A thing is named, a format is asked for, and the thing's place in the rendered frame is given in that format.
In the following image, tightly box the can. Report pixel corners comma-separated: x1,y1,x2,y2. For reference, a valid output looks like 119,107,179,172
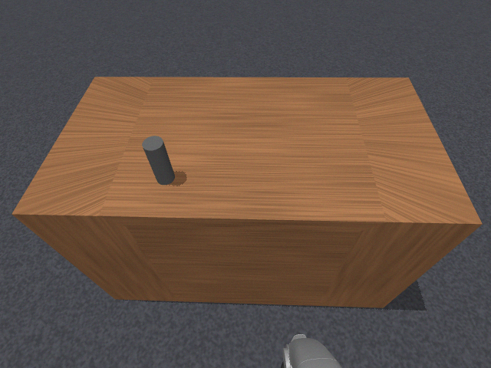
142,136,175,185

